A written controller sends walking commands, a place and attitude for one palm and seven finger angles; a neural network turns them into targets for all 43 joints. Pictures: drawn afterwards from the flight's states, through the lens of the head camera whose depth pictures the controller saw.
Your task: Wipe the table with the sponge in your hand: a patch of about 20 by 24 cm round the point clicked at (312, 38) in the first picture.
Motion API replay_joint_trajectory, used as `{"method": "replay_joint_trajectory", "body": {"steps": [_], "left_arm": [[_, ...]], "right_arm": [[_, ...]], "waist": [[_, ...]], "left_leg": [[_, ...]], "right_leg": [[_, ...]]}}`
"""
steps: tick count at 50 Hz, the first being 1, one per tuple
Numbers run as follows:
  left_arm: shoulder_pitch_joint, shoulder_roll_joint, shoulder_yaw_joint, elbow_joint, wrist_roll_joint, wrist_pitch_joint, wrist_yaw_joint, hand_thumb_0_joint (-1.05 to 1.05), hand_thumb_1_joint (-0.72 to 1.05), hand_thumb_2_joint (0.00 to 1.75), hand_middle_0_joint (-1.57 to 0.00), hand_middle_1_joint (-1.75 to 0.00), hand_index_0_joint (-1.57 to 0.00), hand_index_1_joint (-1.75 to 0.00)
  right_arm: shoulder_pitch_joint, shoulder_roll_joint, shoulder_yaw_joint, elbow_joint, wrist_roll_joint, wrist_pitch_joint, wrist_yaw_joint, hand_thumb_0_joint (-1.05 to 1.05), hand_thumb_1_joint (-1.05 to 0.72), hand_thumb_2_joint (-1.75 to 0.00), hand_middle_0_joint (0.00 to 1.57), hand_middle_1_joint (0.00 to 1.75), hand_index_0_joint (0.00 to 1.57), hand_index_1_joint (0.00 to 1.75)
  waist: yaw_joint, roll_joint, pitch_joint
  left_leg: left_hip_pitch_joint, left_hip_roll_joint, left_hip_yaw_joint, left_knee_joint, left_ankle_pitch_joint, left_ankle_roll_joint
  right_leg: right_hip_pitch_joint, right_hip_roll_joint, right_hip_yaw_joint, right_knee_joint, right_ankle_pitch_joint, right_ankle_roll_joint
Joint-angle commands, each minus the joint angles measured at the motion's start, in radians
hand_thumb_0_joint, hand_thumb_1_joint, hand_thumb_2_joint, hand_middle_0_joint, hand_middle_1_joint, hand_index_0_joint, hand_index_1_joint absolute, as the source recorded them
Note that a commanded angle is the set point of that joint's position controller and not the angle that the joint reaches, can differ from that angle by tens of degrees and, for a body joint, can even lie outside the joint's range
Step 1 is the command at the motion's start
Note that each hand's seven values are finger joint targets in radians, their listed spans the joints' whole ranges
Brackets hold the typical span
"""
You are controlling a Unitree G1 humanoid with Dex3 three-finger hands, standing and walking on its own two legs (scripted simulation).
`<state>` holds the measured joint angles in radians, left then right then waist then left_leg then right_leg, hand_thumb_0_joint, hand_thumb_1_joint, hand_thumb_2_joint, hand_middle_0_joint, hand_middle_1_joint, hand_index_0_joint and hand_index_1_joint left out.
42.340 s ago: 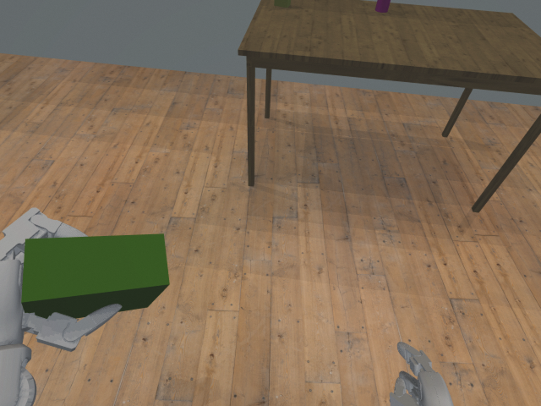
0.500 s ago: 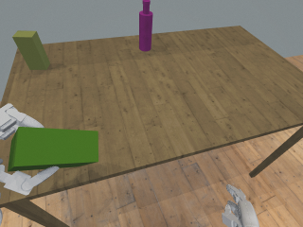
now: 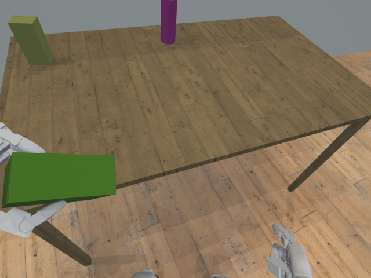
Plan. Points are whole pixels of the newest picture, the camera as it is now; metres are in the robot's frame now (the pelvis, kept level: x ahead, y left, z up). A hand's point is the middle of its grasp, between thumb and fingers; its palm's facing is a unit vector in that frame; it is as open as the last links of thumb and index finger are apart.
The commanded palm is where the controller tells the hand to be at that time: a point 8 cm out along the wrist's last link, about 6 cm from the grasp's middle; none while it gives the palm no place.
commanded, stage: step back with the hand held close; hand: left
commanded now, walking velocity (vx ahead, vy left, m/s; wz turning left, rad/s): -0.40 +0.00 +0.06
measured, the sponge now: (74, 180) +0.24 +0.21 +0.14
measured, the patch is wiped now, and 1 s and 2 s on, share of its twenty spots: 0.95 0.95 0.95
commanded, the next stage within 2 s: stop stepping back and stand still in 0.18 s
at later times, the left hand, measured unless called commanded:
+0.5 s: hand out of the picture +0.03 +0.25 +0.16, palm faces +0.46 -0.80 -0.39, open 10.1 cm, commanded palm -0.03 +0.26 +0.19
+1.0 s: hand out of the picture -0.11 +0.22 +0.16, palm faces +0.42 -0.82 -0.39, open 10.1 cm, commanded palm -0.15 +0.25 +0.19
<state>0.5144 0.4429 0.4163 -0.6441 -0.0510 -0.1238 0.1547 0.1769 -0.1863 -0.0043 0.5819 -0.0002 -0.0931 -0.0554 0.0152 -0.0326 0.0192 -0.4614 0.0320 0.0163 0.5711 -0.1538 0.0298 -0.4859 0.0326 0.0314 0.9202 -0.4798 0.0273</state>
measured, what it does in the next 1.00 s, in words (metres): walks backwards: right foot, then left foot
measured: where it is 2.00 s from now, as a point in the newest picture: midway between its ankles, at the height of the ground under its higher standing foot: outside the picture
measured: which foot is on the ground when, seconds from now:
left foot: down 0.00-0.16, up 0.18-0.38, down 0.40-0.64, up 0.66-0.86, down 0.88-1.00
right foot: up 0.00-0.12, down 0.14-0.40, up 0.42-0.60, down 0.62-0.92, up 0.94-1.00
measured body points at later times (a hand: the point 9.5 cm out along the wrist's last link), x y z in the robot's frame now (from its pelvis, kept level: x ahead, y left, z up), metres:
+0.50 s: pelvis -0.18 -0.02 -0.03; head -0.20 +0.00 +0.42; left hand +0.00 +0.29 +0.18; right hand -0.01 -0.27 -0.08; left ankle -0.18 +0.11 -0.73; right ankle -0.11 -0.12 -0.69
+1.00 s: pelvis -0.31 -0.03 -0.02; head -0.35 -0.02 +0.43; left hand -0.14 +0.26 +0.18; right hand -0.15 -0.27 -0.08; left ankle -0.37 +0.06 -0.73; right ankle -0.25 -0.10 -0.69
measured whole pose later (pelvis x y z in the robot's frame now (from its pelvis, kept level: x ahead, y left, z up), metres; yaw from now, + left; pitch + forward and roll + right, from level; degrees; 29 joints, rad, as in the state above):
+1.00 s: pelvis -0.31 -0.03 -0.02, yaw +0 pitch +0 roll +4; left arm 0.51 0.40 0.40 -0.51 -0.04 -0.10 0.11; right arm 0.26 -0.19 0.02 0.62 0.03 -0.16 -0.06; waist -0.01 -0.11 -0.11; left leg -0.21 -0.05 0.17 0.64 -0.44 0.04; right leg -0.63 0.00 -0.03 1.09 -0.45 -0.02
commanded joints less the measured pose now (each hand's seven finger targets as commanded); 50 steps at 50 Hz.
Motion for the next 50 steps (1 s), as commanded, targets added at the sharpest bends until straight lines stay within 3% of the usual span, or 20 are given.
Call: {"method": "replay_joint_trajectory", "body": {"steps": [1,6,9,10,13,17,19,21,23,25,30,32,34,36,39,42,45,47,48,50], "left_arm": [[-0.11,0.048,0.0,-0.176,-0.016,-0.048,0.017,0.0,0.1,1.3,-1.2,-1.6,-1.2,-1.6],[-0.103,0.087,0.027,-0.152,-0.006,-0.068,0.004,0.0,0.1,1.3,-1.2,-1.6,-1.2,-1.6],[-0.113,0.141,0.039,-0.211,-0.015,-0.097,0.001,0.0,0.1,1.3,-1.2,-1.6,-1.2,-1.6],[-0.116,0.134,0.044,-0.179,-0.009,-0.09,-0.012,0.0,0.1,1.3,-1.2,-1.6,-1.2,-1.6],[-0.155,0.133,0.046,-0.197,-0.014,-0.092,-0.031,0.0,0.1,1.3,-1.2,-1.6,-1.2,-1.6],[-0.116,0.139,0.091,-0.095,-0.017,-0.094,0.005,0.0,0.1,1.3,-1.2,-1.6,-1.2,-1.6],[-0.113,0.128,0.093,-0.104,-0.023,-0.092,0.013,0.0,0.1,1.3,-1.2,-1.6,-1.2,-1.6],[-0.168,0.139,0.088,-0.179,-0.024,-0.092,0.016,0.0,0.1,1.3,-1.2,-1.6,-1.2,-1.6],[-0.208,0.186,0.109,-0.255,0.005,-0.083,0.013,0.0,0.1,1.3,-1.2,-1.6,-1.2,-1.6],[-0.218,0.116,0.048,-0.152,0.016,-0.082,-0.004,0.0,0.1,1.3,-1.2,-1.6,-1.2,-1.6],[-0.253,0.098,0.024,-0.03,0.011,-0.058,-0.023,0.0,0.1,1.3,-1.2,-1.6,-1.2,-1.6],[-0.309,0.122,0.028,-0.028,0.013,-0.052,-0.034,0.0,0.1,1.3,-1.2,-1.6,-1.2,-1.6],[-0.319,0.13,0.021,-0.024,-0.004,-0.059,-0.057,0.0,0.1,1.3,-1.2,-1.6,-1.2,-1.6],[-0.244,0.15,0.063,-0.053,-0.017,-0.074,-0.062,0.0,0.1,1.3,-1.2,-1.6,-1.2,-1.6],[-0.22,0.161,0.079,-0.06,-0.017,-0.061,-0.057,0.0,0.1,1.3,-1.2,-1.6,-1.2,-1.6],[-0.178,0.155,0.085,-0.114,-0.02,-0.052,-0.033,0.0,0.1,1.3,-1.2,-1.6,-1.2,-1.6],[-0.139,0.136,0.081,-0.163,-0.018,-0.055,-0.016,0.0,0.1,1.3,-1.2,-1.6,-1.2,-1.6],[-0.187,0.174,0.086,-0.235,0.001,-0.086,-0.013,0.0,0.1,1.3,-1.2,-1.6,-1.2,-1.6],[-0.232,0.222,0.104,-0.201,-0.004,-0.084,-0.013,0.0,0.1,1.3,-1.2,-1.6,-1.2,-1.6],[-0.285,0.104,0.009,-0.023,-0.001,-0.074,-0.034,0.0,0.1,1.3,-1.2,-1.6,-1.2,-1.6]], "right_arm": [[-0.039,-0.162,-0.04,-0.129,0.011,-0.071,-0.01,0.0,-0.9,-0.9,0.2,0.3,0.2,0.3],[-0.054,-0.164,-0.038,-0.144,0.009,-0.061,-0.006,0.0,-0.9,-0.9,0.2,0.3,0.2,0.3],[-0.074,-0.13,-0.05,-0.149,0.038,-0.054,-0.008,0.0,-0.9,-0.9,0.2,0.3,0.2,0.3],[-0.086,-0.143,-0.055,-0.139,0.039,-0.049,-0.003,0.0,-0.9,-0.9,0.2,0.3,0.2,0.3],[-0.123,-0.095,-0.004,-0.196,0.019,-0.004,0.008,0.0,-0.9,-0.9,0.2,0.3,0.2,0.3],[-0.048,-0.146,-0.029,-0.176,0.037,-0.016,-0.02,0.0,-0.9,-0.9,0.2,0.3,0.2,0.3],[-0.018,-0.173,-0.04,-0.183,0.037,-0.03,-0.028,0.0,-0.9,-0.9,0.2,0.3,0.2,0.3],[-0.008,-0.18,-0.058,-0.176,0.037,-0.062,-0.023,0.0,-0.9,-0.9,0.2,0.3,0.2,0.3],[0.007,-0.161,-0.055,-0.158,0.019,-0.076,-0.002,0.0,-0.9,-0.9,0.2,0.3,0.2,0.3],[-0.044,-0.15,-0.037,-0.098,0.03,-0.088,0.029,0.0,-0.9,-0.9,0.2,0.3,0.2,0.3],[-0.045,-0.17,-0.013,-0.098,0.022,-0.08,0.004,0.0,-0.9,-0.9,0.2,0.3,0.2,0.3],[-0.046,-0.157,-0.03,-0.098,0.037,-0.07,0.003,0.0,-0.9,-0.9,0.2,0.3,0.2,0.3],[-0.018,-0.186,-0.05,-0.087,0.047,-0.066,0.014,0.0,-0.9,-0.9,0.2,0.3,0.2,0.3],[-0.044,-0.15,-0.039,-0.088,0.049,-0.041,0.028,0.0,-0.9,-0.9,0.2,0.3,0.2,0.3],[-0.05,-0.118,-0.013,-0.077,0.048,-0.028,0.027,0.0,-0.9,-0.9,0.2,0.3,0.2,0.3],[-0.035,-0.116,-0.007,-0.1,0.052,-0.066,0.007,0.0,-0.9,-0.9,0.2,0.3,0.2,0.3],[0.001,-0.131,-0.009,-0.141,0.039,-0.097,-0.012,0.0,-0.9,-0.9,0.2,0.3,0.2,0.3],[-0.029,-0.121,-0.014,-0.134,0.027,-0.138,-0.02,0.0,-0.9,-0.9,0.2,0.3,0.2,0.3],[-0.02,-0.117,-0.005,-0.104,0.022,-0.146,-0.013,0.0,-0.9,-0.9,0.2,0.3,0.2,0.3],[-0.038,-0.127,0.002,-0.01,0.04,-0.13,0.018,0.0,-0.9,-0.9,0.2,0.3,0.2,0.3]], "waist": [[-0.018,0.238,-0.203],[-0.009,0.191,-0.203],[0.002,-0.268,-0.182],[-0.013,-0.28,-0.16],[-0.051,-0.055,-0.104],[-0.048,-0.043,-0.198],[-0.052,0.147,-0.196],[-0.05,0.335,-0.17],[-0.08,0.406,-0.197],[-0.041,0.143,-0.042],[-0.007,0.151,-0.066],[-0.029,-0.284,-0.096],[-0.045,-0.227,-0.142],[-0.047,-0.021,-0.052],[-0.053,0.008,-0.09],[-0.026,-0.024,-0.226],[-0.026,0.222,-0.27],[-0.022,0.348,-0.242],[-0.062,0.406,-0.162],[-0.042,0.047,0.104]], "left_leg": [[0.216,0.234,-0.248,-0.232,0.093,0.063],[0.044,0.143,-0.178,-0.124,-0.354,0.006],[0.04,-0.077,-0.021,0.777,-0.401,-0.088],[0.005,-0.04,-0.097,0.889,-0.37,-0.086],[0.033,0.027,-0.095,0.703,-0.318,-0.077],[0.166,0.012,-0.027,0.156,-0.276,-0.021],[0.241,0.057,-0.023,-0.125,-0.191,0.005],[0.29,0.225,-0.199,-0.233,0.105,0.083],[0.147,0.265,-0.361,-0.194,-0.008,0.169],[-0.046,0.282,-0.325,-0.232,-0.195,0.188],[-0.144,0.141,-0.126,0.1,-0.49,0.07],[-0.193,-0.078,0.058,0.776,-0.38,0.014],[-0.128,-0.062,-0.087,0.975,-0.21,-0.029],[-0.096,0.023,-0.122,0.954,-0.106,-0.005],[0.073,0.03,-0.029,0.653,-0.151,0.021],[0.199,0.003,0.031,0.23,-0.262,0.056],[0.302,0.026,0.051,-0.332,-0.074,0.071],[0.355,0.171,-0.011,-0.242,0.384,0.101],[0.289,0.244,-0.199,-0.235,0.263,0.143],[0.086,0.319,-0.28,-0.304,0.067,0.19]], "right_leg": [[0.072,-0.015,0.001,-0.185,0.037,-0.005],[0.275,-0.033,-0.054,-0.499,0.241,-0.047],[-0.033,-0.43,0.247,-0.705,0.416,-0.244],[-0.073,-0.416,0.192,-0.647,0.521,-0.244],[-0.098,-0.321,0.015,-0.506,0.575,-0.167],[-0.018,-0.276,0.08,-0.324,0.423,-0.111],[-0.025,-0.162,0.031,-0.155,0.267,-0.078],[-0.168,0.0,-0.034,0.22,-0.003,-0.019],[-0.18,-0.035,0.032,0.42,0.008,0.002],[-0.145,-0.096,0.095,0.389,0.129,-0.009],[0.293,-0.053,-0.08,-0.344,0.191,-0.041],[0.255,-0.227,0.166,-0.612,0.355,-0.135],[0.045,-0.319,0.329,-0.65,0.379,-0.158],[-0.142,-0.349,0.328,-0.643,0.097,-0.222],[-0.267,-0.262,0.11,-0.587,-0.027,-0.153],[-0.107,-0.24,0.132,-0.476,0.02,-0.145],[0.047,-0.076,0.008,-0.072,0.079,-0.089],[-0.114,0.036,-0.135,0.266,-0.067,-0.031],[-0.214,-0.023,-0.03,0.388,-0.068,-0.034],[-0.29,-0.094,0.081,0.41,0.014,-0.043]]}}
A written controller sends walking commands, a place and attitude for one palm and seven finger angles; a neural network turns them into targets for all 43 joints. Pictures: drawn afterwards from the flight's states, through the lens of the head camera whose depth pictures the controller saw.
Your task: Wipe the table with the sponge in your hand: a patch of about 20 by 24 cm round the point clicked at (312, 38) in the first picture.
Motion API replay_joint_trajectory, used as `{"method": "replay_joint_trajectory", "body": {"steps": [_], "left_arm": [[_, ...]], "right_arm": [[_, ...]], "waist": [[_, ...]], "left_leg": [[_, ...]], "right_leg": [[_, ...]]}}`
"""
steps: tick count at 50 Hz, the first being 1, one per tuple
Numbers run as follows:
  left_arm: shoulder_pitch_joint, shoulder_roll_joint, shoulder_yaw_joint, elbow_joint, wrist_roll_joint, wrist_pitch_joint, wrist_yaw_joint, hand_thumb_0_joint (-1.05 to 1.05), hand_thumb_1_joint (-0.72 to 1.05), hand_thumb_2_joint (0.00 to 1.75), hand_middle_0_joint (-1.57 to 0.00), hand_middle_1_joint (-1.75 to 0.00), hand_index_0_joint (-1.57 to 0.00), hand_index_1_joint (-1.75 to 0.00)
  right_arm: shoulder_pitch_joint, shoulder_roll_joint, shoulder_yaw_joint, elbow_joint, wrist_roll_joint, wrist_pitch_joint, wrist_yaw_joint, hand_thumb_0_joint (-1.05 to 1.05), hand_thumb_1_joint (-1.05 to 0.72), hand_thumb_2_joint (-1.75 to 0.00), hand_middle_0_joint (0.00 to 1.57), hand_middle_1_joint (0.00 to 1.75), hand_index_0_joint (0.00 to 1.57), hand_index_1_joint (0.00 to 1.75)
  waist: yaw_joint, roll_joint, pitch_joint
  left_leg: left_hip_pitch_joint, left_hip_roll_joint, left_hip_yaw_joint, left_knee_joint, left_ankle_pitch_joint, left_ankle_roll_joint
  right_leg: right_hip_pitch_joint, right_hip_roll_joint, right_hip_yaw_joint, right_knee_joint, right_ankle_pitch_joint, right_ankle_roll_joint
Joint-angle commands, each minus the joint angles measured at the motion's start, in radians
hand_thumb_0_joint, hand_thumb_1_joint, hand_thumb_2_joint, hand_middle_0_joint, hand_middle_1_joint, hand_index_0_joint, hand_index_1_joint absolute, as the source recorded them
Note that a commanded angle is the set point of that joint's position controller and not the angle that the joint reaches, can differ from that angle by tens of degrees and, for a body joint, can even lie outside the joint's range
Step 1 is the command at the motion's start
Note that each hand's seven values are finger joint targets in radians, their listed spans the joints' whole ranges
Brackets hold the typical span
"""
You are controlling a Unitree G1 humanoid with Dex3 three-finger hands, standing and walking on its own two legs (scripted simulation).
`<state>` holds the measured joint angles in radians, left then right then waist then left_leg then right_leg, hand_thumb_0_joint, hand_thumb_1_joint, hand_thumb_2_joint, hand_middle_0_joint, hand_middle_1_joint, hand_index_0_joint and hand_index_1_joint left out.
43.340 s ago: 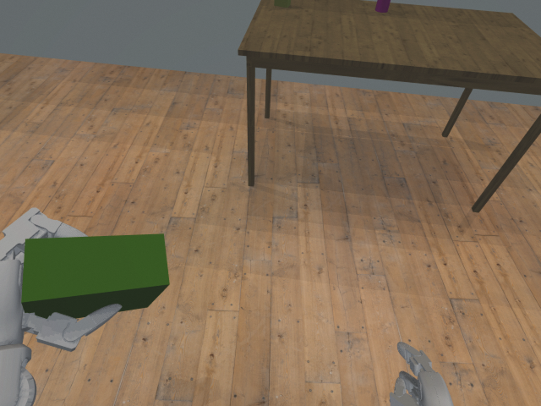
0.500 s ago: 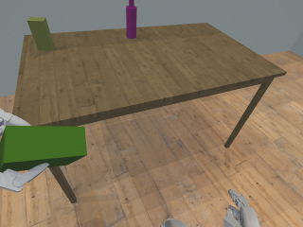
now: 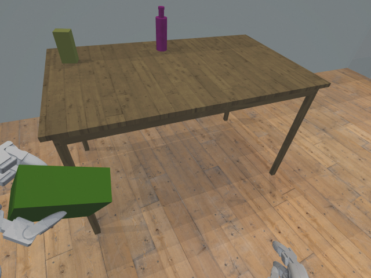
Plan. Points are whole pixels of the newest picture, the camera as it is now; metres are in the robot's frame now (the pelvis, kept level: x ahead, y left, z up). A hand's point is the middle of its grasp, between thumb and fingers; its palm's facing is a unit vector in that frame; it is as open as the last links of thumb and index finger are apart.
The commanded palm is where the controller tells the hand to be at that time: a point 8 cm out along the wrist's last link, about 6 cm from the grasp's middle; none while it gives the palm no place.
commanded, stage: stop stepping back and stand still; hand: left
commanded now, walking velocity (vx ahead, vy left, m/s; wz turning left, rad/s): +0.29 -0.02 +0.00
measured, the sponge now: (74, 194) +0.22 +0.21 +0.14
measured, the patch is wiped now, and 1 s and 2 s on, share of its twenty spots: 0.95 0.95 0.95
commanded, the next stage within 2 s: stand and wait in 0.50 s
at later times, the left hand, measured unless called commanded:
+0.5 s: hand (14, 216) +0.15 +0.25 +0.19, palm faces +0.46 -0.80 -0.39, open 10.1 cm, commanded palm +0.10 +0.28 +0.21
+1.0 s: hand (13, 200) +0.17 +0.26 +0.19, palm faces +0.51 -0.78 -0.36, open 10.1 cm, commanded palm +0.12 +0.29 +0.21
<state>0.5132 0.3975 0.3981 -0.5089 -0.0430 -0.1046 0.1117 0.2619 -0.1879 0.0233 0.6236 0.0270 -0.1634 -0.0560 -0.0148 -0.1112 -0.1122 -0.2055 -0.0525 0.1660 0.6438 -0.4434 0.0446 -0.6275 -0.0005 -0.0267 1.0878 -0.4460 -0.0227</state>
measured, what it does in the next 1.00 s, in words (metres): steps on the spot: right foot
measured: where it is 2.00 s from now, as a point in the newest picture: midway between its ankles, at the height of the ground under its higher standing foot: outside the picture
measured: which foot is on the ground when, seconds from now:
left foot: down 0.00-1.00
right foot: up 0.00-0.14, down 0.16-1.00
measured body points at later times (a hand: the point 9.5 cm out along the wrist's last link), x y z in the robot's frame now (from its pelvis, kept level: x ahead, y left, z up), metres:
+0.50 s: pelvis -0.04 -0.01 +0.01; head -0.07 -0.01 +0.46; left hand +0.12 +0.29 +0.21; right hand +0.12 -0.24 -0.07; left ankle -0.05 +0.11 -0.71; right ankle -0.01 -0.11 -0.68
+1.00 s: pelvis -0.01 -0.01 +0.02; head -0.01 -0.01 +0.47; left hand +0.14 +0.30 +0.21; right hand +0.19 -0.22 -0.05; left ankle -0.03 +0.11 -0.71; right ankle +0.02 -0.11 -0.71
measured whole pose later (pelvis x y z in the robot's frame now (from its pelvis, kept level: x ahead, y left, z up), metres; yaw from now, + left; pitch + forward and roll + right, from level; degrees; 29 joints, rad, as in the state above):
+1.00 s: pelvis -0.01 -0.01 +0.02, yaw +6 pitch +0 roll -1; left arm 0.45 0.34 0.34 -0.47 -0.05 -0.11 0.16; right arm 0.19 -0.21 0.02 0.63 0.02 -0.11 -0.06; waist 0.00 0.02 0.00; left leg -0.25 0.03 0.01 0.56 -0.31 -0.01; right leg -0.27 0.01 -0.07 0.51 -0.24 -0.02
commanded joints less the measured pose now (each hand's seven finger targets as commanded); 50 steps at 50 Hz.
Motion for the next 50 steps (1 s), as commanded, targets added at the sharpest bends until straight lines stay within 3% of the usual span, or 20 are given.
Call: {"method": "replay_joint_trajectory", "body": {"steps": [1,4,7,8,9,11,14,17,19,21,23,26,27,28,29,30,35,38,44,50], "left_arm": [[-0.29,0.138,0.017,-0.095,-0.015,-0.088,0.006,0.0,0.1,1.3,-1.2,-1.6,-1.2,-1.6],[-0.275,0.167,0.045,-0.133,-0.025,-0.069,0.012,0.0,0.1,1.3,-1.2,-1.6,-1.2,-1.6],[-0.18,0.156,0.063,-0.157,-0.026,-0.058,0.005,0.0,0.1,1.3,-1.2,-1.6,-1.2,-1.6],[-0.114,0.155,0.066,-0.127,-0.02,-0.052,0.0,0.0,0.1,1.3,-1.2,-1.6,-1.2,-1.6],[-0.123,0.175,0.088,-0.172,-0.037,-0.061,0.001,0.0,0.1,1.3,-1.2,-1.6,-1.2,-1.6],[-0.124,0.168,0.092,-0.234,-0.037,-0.08,0.002,0.0,0.1,1.3,-1.2,-1.6,-1.2,-1.6],[-0.107,0.174,0.105,-0.32,-0.035,-0.084,0.007,0.0,0.1,1.3,-1.2,-1.6,-1.2,-1.6],[-0.125,0.166,0.08,-0.323,-0.029,-0.093,0.041,0.0,0.1,1.3,-1.2,-1.6,-1.2,-1.6],[-0.169,0.156,0.062,-0.354,-0.022,-0.096,0.059,0.0,0.1,1.3,-1.2,-1.6,-1.2,-1.6],[-0.21,0.194,0.087,-0.301,-0.003,-0.088,0.067,0.0,0.1,1.3,-1.2,-1.6,-1.2,-1.6],[-0.202,0.176,0.069,-0.25,-0.014,-0.068,0.068,0.0,0.1,1.3,-1.2,-1.6,-1.2,-1.6],[-0.149,0.12,0.035,-0.146,-0.022,-0.045,0.058,0.0,0.1,1.3,-1.2,-1.6,-1.2,-1.6],[-0.144,0.12,0.024,-0.136,-0.015,-0.048,0.048,0.0,0.1,1.3,-1.2,-1.6,-1.2,-1.6],[-0.108,0.126,0.021,-0.095,-0.011,-0.041,0.038,0.0,0.1,1.3,-1.2,-1.6,-1.2,-1.6],[-0.17,0.125,0.008,-0.147,-0.025,-0.052,0.028,0.0,0.1,1.3,-1.2,-1.6,-1.2,-1.6],[-0.205,0.143,0.033,-0.179,-0.026,-0.071,0.026,0.0,0.1,1.3,-1.2,-1.6,-1.2,-1.6],[-0.104,0.162,0.069,-0.28,-0.028,-0.084,0.049,0.0,0.1,1.3,-1.2,-1.6,-1.2,-1.6],[-0.084,0.143,0.058,-0.316,-0.028,-0.087,0.075,0.0,0.1,1.3,-1.2,-1.6,-1.2,-1.6],[-0.138,0.124,0.043,-0.198,-0.016,-0.076,0.07,0.0,0.1,1.3,-1.2,-1.6,-1.2,-1.6],[-0.127,0.11,0.02,-0.191,-0.017,-0.079,0.062,0.0,0.1,1.3,-1.2,-1.6,-1.2,-1.6]], "right_arm": [[-0.095,-0.145,-0.037,-0.051,0.024,-0.058,0.021,0.0,-0.9,-0.9,0.2,0.3,0.2,0.3],[-0.077,-0.165,-0.044,-0.104,0.013,-0.034,-0.001,0.0,-0.9,-0.9,0.2,0.3,0.2,0.3],[-0.09,-0.173,-0.048,-0.144,0.014,-0.005,0.002,0.0,-0.9,-0.9,0.2,0.3,0.2,0.3],[-0.106,-0.166,-0.053,-0.159,0.017,0.002,0.008,0.0,-0.9,-0.9,0.2,0.3,0.2,0.3],[-0.127,-0.15,-0.066,-0.177,0.028,0.009,0.01,0.0,-0.9,-0.9,0.2,0.3,0.2,0.3],[-0.116,-0.17,-0.094,-0.149,0.027,0.02,0.016,0.0,-0.9,-0.9,0.2,0.3,0.2,0.3],[-0.133,-0.115,-0.053,-0.151,0.016,0.038,0.019,0.0,-0.9,-0.9,0.2,0.3,0.2,0.3],[-0.141,-0.134,-0.038,-0.154,-0.003,0.014,-0.02,0.0,-0.9,-0.9,0.2,0.3,0.2,0.3],[-0.155,-0.153,-0.044,-0.167,-0.006,-0.008,-0.032,0.0,-0.9,-0.9,0.2,0.3,0.2,0.3],[-0.099,-0.123,-0.043,-0.128,-0.004,-0.036,-0.023,0.0,-0.9,-0.9,0.2,0.3,0.2,0.3],[-0.094,-0.13,-0.042,-0.114,0.003,-0.04,-0.013,0.0,-0.9,-0.9,0.2,0.3,0.2,0.3],[-0.137,-0.153,-0.034,-0.131,-0.003,-0.024,-0.018,0.0,-0.9,-0.9,0.2,0.3,0.2,0.3],[-0.146,-0.154,-0.042,-0.143,-0.008,-0.016,-0.016,0.0,-0.9,-0.9,0.2,0.3,0.2,0.3],[-0.15,-0.148,-0.053,-0.149,-0.004,-0.002,-0.008,0.0,-0.9,-0.9,0.2,0.3,0.2,0.3],[-0.178,-0.141,-0.054,-0.159,0.002,0.008,-0.004,0.0,-0.9,-0.9,0.2,0.3,0.2,0.3],[-0.173,-0.133,-0.053,-0.141,-0.002,0.007,0.002,0.0,-0.9,-0.9,0.2,0.3,0.2,0.3],[-0.163,-0.108,-0.033,-0.156,-0.012,0.037,-0.014,0.0,-0.9,-0.9,0.2,0.3,0.2,0.3],[-0.178,-0.148,-0.044,-0.195,-0.013,0.021,-0.032,0.0,-0.9,-0.9,0.2,0.3,0.2,0.3],[-0.178,-0.138,-0.048,-0.163,-0.005,-0.008,-0.026,0.0,-0.9,-0.9,0.2,0.3,0.2,0.3],[-0.171,-0.143,-0.054,-0.162,-0.009,0.006,-0.015,0.0,-0.9,-0.9,0.2,0.3,0.2,0.3]], "waist": [[-0.002,0.088,0.242],[-0.001,0.239,0.104],[-0.002,0.127,0.009],[-0.007,0.034,-0.011],[-0.012,-0.093,-0.05],[0.012,-0.105,-0.049],[-0.02,0.032,0.01],[-0.022,0.265,0.031],[-0.013,0.569,0.065],[-0.019,0.37,0.077],[-0.001,0.22,0.056],[0.031,0.166,0.09],[0.027,0.038,0.088],[0.011,-0.135,0.081],[0.005,-0.123,0.084],[0.0,-0.011,0.057],[-0.022,0.074,0.025],[0.012,0.409,0.029],[0.009,0.092,0.013],[0.003,0.111,-0.026]], "left_leg": [[-0.196,0.388,-0.385,-0.349,0.325,0.17],[-0.102,0.315,-0.311,-0.202,0.307,0.118],[-0.167,0.188,-0.222,0.045,0.082,0.075],[-0.266,0.111,-0.15,0.221,-0.01,0.048],[-0.351,0.047,-0.112,0.374,-0.092,0.014],[-0.391,0.09,-0.227,0.578,-0.056,-0.008],[-0.166,0.169,-0.237,0.277,0.005,0.021],[0.018,0.106,-0.161,-0.17,0.033,0.028],[-0.018,0.363,-0.582,-0.434,-0.237,0.17],[-0.014,0.361,-0.573,-0.387,-0.011,0.2],[-0.02,0.332,-0.449,-0.31,0.19,0.147],[-0.233,0.234,-0.291,-0.159,0.055,0.059],[-0.316,0.145,-0.198,0.034,-0.019,0.028],[-0.39,0.059,-0.15,0.285,-0.039,-0.007],[-0.401,0.056,-0.176,0.438,-0.021,-0.023],[-0.342,0.09,-0.209,0.452,0.016,-0.025],[0.025,0.111,-0.149,-0.084,0.114,-0.004],[-0.027,0.297,-0.464,-0.39,-0.039,0.074],[-0.072,0.152,-0.242,-0.161,0.32,-0.006],[-0.012,0.136,-0.221,-0.152,0.381,-0.018]], "right_leg": [[-0.097,-0.066,0.124,0.153,0.016,0.005],[0.17,-0.059,0.024,-0.346,0.061,0.006],[0.466,-0.004,-0.089,-0.635,0.283,0.007],[0.533,-0.096,0.03,-0.649,0.32,-0.044],[0.54,-0.245,0.31,-0.724,0.195,-0.124],[0.446,-0.357,0.509,-0.801,0.15,-0.22],[0.168,-0.312,0.31,-0.703,0.078,-0.171],[0.075,-0.11,0.066,-0.451,-0.119,-0.081],[-0.048,0.041,-0.022,0.014,-0.149,0.009],[-0.067,-0.032,0.062,0.071,-0.064,0.016],[0.065,-0.057,0.042,-0.166,-0.052,0.024],[0.454,-0.002,-0.03,-0.599,0.133,0.023],[0.527,-0.064,0.068,-0.704,0.162,-0.009],[0.506,-0.252,0.384,-0.839,0.076,-0.086],[0.449,-0.359,0.528,-0.914,0.046,-0.133],[0.376,-0.361,0.479,-0.92,-0.037,-0.156],[0.191,-0.209,0.157,-0.74,-0.073,-0.081],[0.244,-0.02,0.013,-0.447,0.067,0.015],[0.445,-0.089,0.119,-0.656,0.407,0.006],[0.473,-0.134,0.153,-0.684,0.476,-0.019]]}}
